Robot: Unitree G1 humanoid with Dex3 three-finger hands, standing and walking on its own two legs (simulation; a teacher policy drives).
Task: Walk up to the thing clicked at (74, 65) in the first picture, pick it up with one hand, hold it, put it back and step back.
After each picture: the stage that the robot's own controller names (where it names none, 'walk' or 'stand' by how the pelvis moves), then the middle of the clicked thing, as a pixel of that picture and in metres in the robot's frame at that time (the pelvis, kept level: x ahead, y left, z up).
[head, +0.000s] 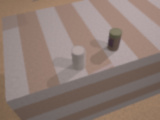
stand; (78, 58) +0.57 +0.04 -0.09
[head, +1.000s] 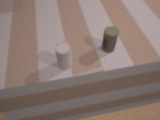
walk; (64, 56) +0.51 +0.11 -0.06
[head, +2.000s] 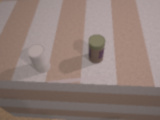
stand; (39, 59) +0.47 +0.22 -0.04
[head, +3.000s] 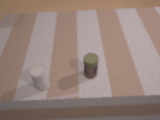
walk; (40, 78) +0.45 +0.22 -0.09
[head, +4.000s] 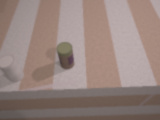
stand; (11, 69) +0.46 +0.33 -0.06
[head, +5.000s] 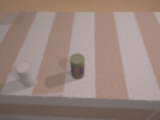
stand; (27, 74) +0.48 +0.29 -0.09
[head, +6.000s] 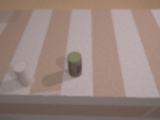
stand; (24, 73) +0.47 +0.30 -0.09
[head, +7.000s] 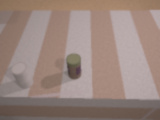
stand; (22, 75) +0.46 +0.30 -0.09
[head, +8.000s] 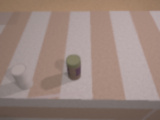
stand; (22, 77) +0.46 +0.30 -0.09
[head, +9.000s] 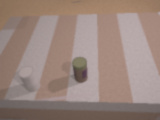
rise first; (30, 79) +0.45 +0.30 -0.09
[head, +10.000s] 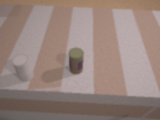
go down; (23, 68) +0.49 +0.28 -0.06
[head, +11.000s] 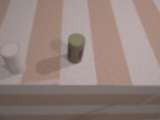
go down; (14, 59) +0.46 +0.26 -0.02
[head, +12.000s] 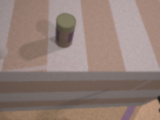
close in; out of the picture +0.48 +0.28 +0.01
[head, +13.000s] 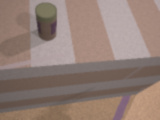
close; out of the picture +0.49 +0.29 +0.03
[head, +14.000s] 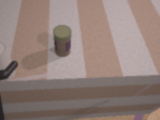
lift; out of the picture +0.41 +0.25 +0.05
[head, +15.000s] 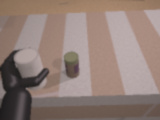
hold; (31, 69) +0.34 +0.17 +0.13
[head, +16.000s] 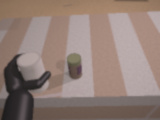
hold; (34, 73) +0.34 +0.17 +0.12
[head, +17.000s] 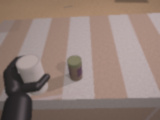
hold; (33, 75) +0.33 +0.18 +0.12
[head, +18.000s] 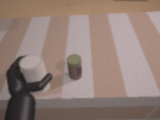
hold; (35, 75) +0.34 +0.17 +0.11
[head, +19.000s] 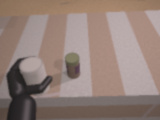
hold; (35, 77) +0.34 +0.17 +0.10
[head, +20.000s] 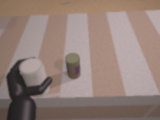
hold; (35, 78) +0.34 +0.17 +0.10
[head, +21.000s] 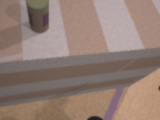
lower; out of the picture +0.51 +0.29 +0.03
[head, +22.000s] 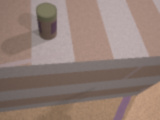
lower; out of the picture +0.47 +0.28 +0.03
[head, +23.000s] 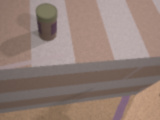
lower; out of the picture +0.48 +0.28 +0.03
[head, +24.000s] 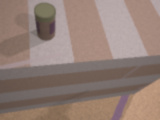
lower; out of the picture +0.48 +0.29 +0.03
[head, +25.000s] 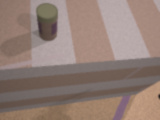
withdraw; out of the picture +0.47 +0.29 +0.03
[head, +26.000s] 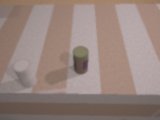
sink last; (25, 73) +0.44 +0.27 -0.04
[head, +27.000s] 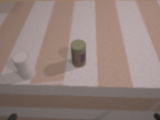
stand; (24, 65) +0.47 +0.28 -0.03
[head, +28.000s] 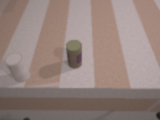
stand; (18, 67) +0.46 +0.29 -0.02
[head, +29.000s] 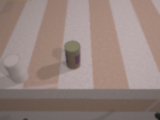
stand; (16, 69) +0.45 +0.29 -0.02
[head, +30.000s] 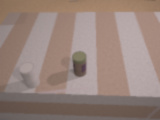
stand; (29, 75) +0.47 +0.28 -0.08
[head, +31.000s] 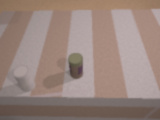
stand; (24, 78) +0.45 +0.29 -0.09
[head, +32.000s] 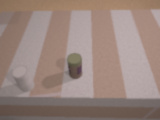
stand; (23, 79) +0.45 +0.29 -0.09
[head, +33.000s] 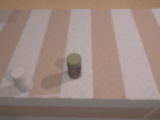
walk; (22, 79) +0.44 +0.30 -0.09
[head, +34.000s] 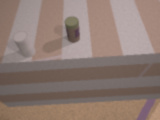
walk; (24, 44) +0.57 +0.31 -0.07
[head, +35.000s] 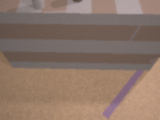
walk; out of the picture +0.89 +0.28 -0.06
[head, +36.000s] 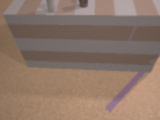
walk; (51, 3) +1.09 +0.27 -0.07
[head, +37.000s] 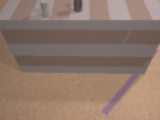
stand; (45, 8) +1.06 +0.27 -0.09
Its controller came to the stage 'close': yes
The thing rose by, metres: 0.21
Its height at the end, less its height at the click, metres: +0.00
